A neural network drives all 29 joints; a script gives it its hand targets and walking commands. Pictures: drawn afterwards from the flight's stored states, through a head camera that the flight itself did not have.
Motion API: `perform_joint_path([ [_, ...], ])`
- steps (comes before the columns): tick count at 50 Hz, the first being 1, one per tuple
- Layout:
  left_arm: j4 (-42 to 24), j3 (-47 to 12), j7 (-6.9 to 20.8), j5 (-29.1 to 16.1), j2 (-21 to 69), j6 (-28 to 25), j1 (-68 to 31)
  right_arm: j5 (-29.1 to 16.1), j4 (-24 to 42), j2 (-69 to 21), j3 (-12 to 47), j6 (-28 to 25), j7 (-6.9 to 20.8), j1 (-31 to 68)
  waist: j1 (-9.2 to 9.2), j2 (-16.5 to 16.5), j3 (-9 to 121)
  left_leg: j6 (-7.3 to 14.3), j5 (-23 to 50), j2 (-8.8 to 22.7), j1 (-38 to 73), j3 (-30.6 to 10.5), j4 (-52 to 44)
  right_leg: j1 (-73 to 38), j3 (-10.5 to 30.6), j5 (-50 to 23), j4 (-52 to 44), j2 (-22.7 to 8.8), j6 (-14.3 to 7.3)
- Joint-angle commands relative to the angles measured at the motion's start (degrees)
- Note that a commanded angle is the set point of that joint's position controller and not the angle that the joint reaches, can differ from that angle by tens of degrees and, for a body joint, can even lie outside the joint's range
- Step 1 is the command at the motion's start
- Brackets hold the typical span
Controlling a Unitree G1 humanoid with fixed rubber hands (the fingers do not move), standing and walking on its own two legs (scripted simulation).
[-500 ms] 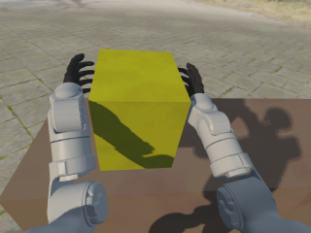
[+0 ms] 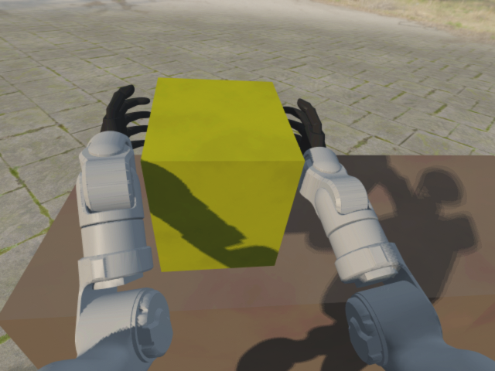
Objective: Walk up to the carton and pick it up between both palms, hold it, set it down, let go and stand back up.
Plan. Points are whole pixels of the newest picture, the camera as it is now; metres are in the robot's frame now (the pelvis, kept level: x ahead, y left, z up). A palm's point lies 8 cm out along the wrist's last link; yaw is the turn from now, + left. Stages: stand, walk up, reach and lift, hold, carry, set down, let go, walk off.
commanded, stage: hold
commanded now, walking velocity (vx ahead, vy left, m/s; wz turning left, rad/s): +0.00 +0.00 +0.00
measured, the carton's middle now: (218, 174) +0.38 +0.01 +0.18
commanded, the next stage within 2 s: set down in 0.78 s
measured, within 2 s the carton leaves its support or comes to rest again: neither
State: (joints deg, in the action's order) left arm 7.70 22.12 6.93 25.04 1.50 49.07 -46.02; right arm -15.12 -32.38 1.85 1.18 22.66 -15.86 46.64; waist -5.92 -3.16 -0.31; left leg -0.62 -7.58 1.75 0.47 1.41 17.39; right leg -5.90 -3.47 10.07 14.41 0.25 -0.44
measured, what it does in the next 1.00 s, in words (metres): stands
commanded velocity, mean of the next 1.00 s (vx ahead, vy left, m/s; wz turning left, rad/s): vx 0.00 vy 0.00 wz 0.00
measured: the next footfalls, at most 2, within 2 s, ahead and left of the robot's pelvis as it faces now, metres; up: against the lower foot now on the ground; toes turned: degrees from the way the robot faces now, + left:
none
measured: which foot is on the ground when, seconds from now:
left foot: down 0.00-1.00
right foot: down 0.00-1.00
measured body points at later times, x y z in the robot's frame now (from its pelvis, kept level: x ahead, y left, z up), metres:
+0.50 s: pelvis +0.00 +0.00 +0.00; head -0.07 +0.02 +0.44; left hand +0.38 +0.16 +0.26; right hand +0.37 -0.13 +0.24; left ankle +0.04 +0.12 -0.75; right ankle -0.01 -0.11 -0.75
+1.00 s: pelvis +0.00 +0.00 +0.00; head -0.08 +0.03 +0.44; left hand +0.37 +0.16 +0.28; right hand +0.37 -0.12 +0.26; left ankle +0.04 +0.12 -0.75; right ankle -0.01 -0.11 -0.75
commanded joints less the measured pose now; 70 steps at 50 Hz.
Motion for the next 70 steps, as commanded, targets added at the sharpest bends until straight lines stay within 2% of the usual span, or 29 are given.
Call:
perform_joint_path([
  [1, 1.1, -24.9, 6.5, -9.4, 31.4, -2.0, -27.6, -4.8, 15.7, -30.9, 16.0, -2.3, 5.1, 41.8, -0.62, 3.6, 14.4, 0.2, 8.7, -3.3, 6.6, 2.6, -0.8, 2.1, -1.8, -7.5, -1.8, 3.7, 3.1],
  [12, 1.0, -24.6, 6.8, -9.3, 30.9, -2.0, -27.6, -5.3, 16.2, -31.5, 16.9, -2.1, 4.5, 41.8, -0.48, 3.1, 14.5, 0.4, 9.3, -3.7, 7.2, 2.4, -0.4, 1.6, -1.7, -10.3, -1.7, 3.4, 3.8],
  [23, 1.7, -24.4, 7.0, -9.2, 31.0, -2.0, -28.0, -5.1, 15.5, -31.2, 16.2, -1.8, 4.7, 42.1, -0.48, 3.3, 13.8, 0.4, 8.1, -3.5, 6.4, 2.6, -0.9, 2.1, -1.7, -8.5, -1.8, 3.5, 3.6],
  [28, 0.1, -23.6, 7.4, -8.0, 30.1, -1.9, -27.9, -5.2, 14.1, -30.4, 15.7, -1.7, 4.8, 40.7, -0.50, 3.5, 13.6, -0.1, 10.4, -4.0, 7.6, 2.3, -0.7, 0.0, -2.0, -11.0, -1.7, 3.4, 3.5],
  [34, 1.0, -23.7, 7.5, -8.3, 30.1, -2.2, -28.9, -4.2, 15.1, -30.4, 14.5, -2.5, 5.2, 42.7, -0.48, 3.1, 13.7, 0.3, 7.5, -3.8, 6.4, 2.5, -1.6, 0.7, -2.4, -7.9, -2.0, 3.4, 3.4],
  [39, 2.1, -23.0, 7.4, -7.8, 30.1, -2.4, -29.5, -2.9, 12.1, -30.0, 13.1, -2.7, 5.7, 41.8, -0.70, 3.4, 12.8, 0.5, 6.5, -3.6, 5.9, 2.7, -2.2, 1.2, -2.5, -6.2, -2.0, 3.3, 3.1],
  [40, 0.1, -24.2, 7.5, -9.1, 30.0, -2.3, -28.4, -3.3, 15.1, -30.6, 14.0, -3.1, 5.8, 41.7, -0.33, 3.5, 14.2, 1.1, 8.4, -3.5, 7.5, 2.5, -1.2, 0.8, -2.4, -7.4, -1.9, 3.6, 3.2],
  [42, -1.3, -25.6, 7.2, -10.0, 30.3, -2.5, -29.1, -3.7, 16.1, -30.4, 14.4, -3.6, 5.7, 42.5, -0.65, 4.1, 16.0, 0.8, 11.4, -3.5, 9.3, 2.3, -0.2, 1.1, -2.7, -8.6, -1.8, 3.9, 3.1],
  [44, 0.0, -24.4, 7.2, -9.3, 29.6, -2.9, -29.3, -2.5, 14.7, -29.7, 13.2, -4.4, 6.0, 42.8, -0.32, 4.0, 14.2, 1.1, 10.2, -3.6, 9.4, 2.6, -0.4, 2.6, -2.9, -6.4, -2.4, 3.5, 3.2],
  [47, 3.2, -21.1, 7.9, -7.1, 27.6, -4.6, -29.3, 1.6, 11.3, -28.7, 9.3, -6.9, 6.9, 41.7, 0.17, 2.8, 10.1, 2.1, 3.8, -3.4, 7.0, 3.3, -2.7, 3.7, -3.5, -1.0, -2.9, 2.9, 3.1],
  [51, 7.1, -18.0, 9.2, -5.3, 26.0, -9.6, -30.2, 8.2, 9.8, -28.4, 4.2, -13.6, 8.5, 41.8, 0.24, 2.1, 9.1, 3.1, -1.8, -3.4, 5.3, 4.1, -3.9, 3.3, -4.3, 2.6, -3.4, 1.8, 2.9],
  [54, 10.2, -14.9, 10.0, -3.1, 24.6, -12.9, -28.4, 12.2, 7.5, -27.7, 1.7, -18.1, 9.4, 39.4, 0.73, 1.6, 7.9, 3.7, -3.0, -3.4, 5.3, 4.9, -4.7, 2.4, -4.8, 3.4, -3.6, 1.2, 2.8],
  [58, 12.4, -12.1, 11.0, -0.4, 23.0, -14.7, -23.3, 14.4, 4.2, -25.7, 1.0, -21.8, 9.5, 33.1, 0.29, 1.1, 3.7, 3.6, 0.8, -3.4, 6.6, 5.3, -4.4, 0.6, -5.5, -0.5, -3.8, 1.0, 3.1],
  [60, 11.3, -12.8, 11.2, -0.4, 23.1, -15.3, -21.8, 14.0, 5.2, -25.3, 2.5, -23.5, 9.2, 31.8, 0.36, 1.0, 4.4, 3.3, 4.7, -3.4, 7.7, 5.3, -3.5, -0.8, -5.7, -4.3, -3.4, 1.0, 3.2],
  [65, 3.7, -21.2, 9.2, -3.5, 26.3, -17.9, -19.1, 10.8, 13.8, -25.4, 11.4, -29.7, 8.1, 32.3, 0.81, 1.9, 15.2, 0.8, 23.5, -3.3, 13.6, 4.5, 2.2, -6.2, -6.7, -21.5, -0.8, 2.5, 3.2],
  [68, 0.2, -26.6, 7.7, -5.8, 27.9, -19.3, -18.2, 9.7, 17.7, -25.6, 15.0, -31.8, 7.4, 31.9, 0.09, 2.6, 18.8, -0.1, 27.2, -3.1, 14.7, 3.9, 3.9, -6.6, -6.4, -26.1, 0.1, 2.6, 3.1],
  [70, -1.2, -29.7, 6.7, -7.4, 28.6, -20.2, -18.8, 9.4, 19.1, -25.7, 16.1, -32.3, 7.1, 31.7, -0.52, 3.1, 21.0, -0.5, 27.2, -2.9, 15.0, 3.4, 4.2, -6.1, -6.3, -25.8, 0.2, 2.5, 3.0],
])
